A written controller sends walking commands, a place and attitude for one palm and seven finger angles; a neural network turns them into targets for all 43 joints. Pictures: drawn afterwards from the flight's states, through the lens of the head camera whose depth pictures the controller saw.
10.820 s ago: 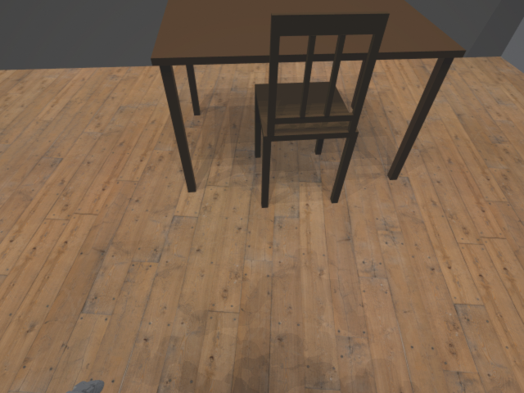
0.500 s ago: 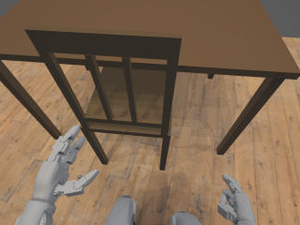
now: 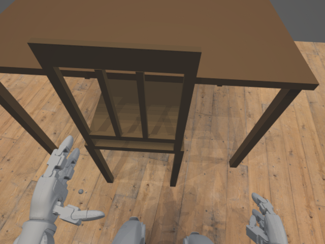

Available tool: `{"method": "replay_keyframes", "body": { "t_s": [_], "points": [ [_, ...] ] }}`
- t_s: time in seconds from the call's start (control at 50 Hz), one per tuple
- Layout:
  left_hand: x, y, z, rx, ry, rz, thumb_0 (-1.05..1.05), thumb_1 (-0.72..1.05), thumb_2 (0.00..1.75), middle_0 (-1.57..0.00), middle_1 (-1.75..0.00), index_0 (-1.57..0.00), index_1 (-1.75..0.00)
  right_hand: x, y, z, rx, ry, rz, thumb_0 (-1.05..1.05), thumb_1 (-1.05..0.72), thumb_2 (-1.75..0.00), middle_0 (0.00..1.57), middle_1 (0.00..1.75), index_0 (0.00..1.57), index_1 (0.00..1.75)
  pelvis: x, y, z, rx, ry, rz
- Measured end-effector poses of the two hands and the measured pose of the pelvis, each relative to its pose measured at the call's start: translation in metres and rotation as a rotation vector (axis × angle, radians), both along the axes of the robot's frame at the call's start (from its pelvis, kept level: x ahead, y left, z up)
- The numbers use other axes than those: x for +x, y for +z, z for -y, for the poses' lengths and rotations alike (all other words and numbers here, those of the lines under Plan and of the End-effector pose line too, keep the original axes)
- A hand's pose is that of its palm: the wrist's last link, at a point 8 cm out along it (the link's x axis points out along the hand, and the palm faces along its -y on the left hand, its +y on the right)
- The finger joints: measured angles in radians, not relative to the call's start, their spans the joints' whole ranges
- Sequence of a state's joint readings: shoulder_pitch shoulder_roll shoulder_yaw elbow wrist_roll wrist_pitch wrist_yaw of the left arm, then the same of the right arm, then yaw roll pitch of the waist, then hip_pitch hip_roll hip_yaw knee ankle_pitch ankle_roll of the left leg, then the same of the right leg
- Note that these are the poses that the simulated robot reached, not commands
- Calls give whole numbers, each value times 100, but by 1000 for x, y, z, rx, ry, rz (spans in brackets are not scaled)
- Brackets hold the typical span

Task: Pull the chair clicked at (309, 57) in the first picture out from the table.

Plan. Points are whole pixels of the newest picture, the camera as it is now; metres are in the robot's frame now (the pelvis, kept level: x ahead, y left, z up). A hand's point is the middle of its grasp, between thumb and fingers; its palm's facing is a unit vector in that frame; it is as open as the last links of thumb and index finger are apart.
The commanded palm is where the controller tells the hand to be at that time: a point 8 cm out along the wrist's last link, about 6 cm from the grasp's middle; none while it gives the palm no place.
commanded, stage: raise the hand toward the chair's back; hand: left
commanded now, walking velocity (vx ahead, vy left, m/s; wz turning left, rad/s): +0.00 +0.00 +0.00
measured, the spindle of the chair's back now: (111, 107) +0.49 +0.18 +0.00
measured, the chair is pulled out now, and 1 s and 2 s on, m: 0.00 0.00 0.00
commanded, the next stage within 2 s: aim the fingers beside a spindle in 0.94 s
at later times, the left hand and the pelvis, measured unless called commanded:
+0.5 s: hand (67, 182) +0.24 +0.22 +0.06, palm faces -0.01 -1.00 -0.07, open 16.9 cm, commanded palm +0.22 +0.27 +0.05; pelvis +0.00 +0.01 +0.01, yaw +0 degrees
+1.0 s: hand (72, 180) +0.24 +0.20 +0.06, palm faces -0.01 -1.00 -0.07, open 16.9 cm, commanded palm +0.22 +0.26 +0.05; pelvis +0.00 +0.00 +0.01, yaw +0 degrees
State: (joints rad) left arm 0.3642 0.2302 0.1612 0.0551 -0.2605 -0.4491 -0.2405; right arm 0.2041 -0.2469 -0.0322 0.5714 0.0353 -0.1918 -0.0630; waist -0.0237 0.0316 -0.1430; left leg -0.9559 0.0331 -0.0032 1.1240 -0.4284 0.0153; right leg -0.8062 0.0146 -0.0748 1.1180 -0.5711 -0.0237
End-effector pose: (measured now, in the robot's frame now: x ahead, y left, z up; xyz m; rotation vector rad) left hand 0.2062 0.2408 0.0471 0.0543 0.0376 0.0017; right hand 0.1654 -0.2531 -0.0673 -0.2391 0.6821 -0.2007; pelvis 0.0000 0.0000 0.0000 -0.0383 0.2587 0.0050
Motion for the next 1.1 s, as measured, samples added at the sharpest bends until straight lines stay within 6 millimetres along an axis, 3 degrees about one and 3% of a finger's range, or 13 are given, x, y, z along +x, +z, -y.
{"method": "replay_keyframes", "body": {
  "t_s": [0.14,0.28,0.64,1.1],
  "points": [
    [1,6,-9,4,-5,1,-1,-40,34,-8,-9,-7,-10,18,9,-24,32,59,42,1,-90,-90,20,30,21,30,0,3,-5,-9,8,12],
    [3,9,-18,6,0,-2,-1,-47,31,-7,-8,-6,-9,14,8,-34,43,80,25,1,-90,-90,20,30,21,30,0,5,-7,-15,13,20],
    [18,14,-25,9,-18,-7,-1,-50,30,-7,-8,-6,-8,-20,6,-10,5,4,-53,2,-90,-90,20,30,21,30,2,11,-8,-12,4,21],
    [19,13,-16,10,-9,-8,-1,-50,30,-7,-8,-6,-8,2,4,-11,33,37,-20,1,-90,-90,20,30,21,30,6,10,1,-4,7,14]
  ]
}}
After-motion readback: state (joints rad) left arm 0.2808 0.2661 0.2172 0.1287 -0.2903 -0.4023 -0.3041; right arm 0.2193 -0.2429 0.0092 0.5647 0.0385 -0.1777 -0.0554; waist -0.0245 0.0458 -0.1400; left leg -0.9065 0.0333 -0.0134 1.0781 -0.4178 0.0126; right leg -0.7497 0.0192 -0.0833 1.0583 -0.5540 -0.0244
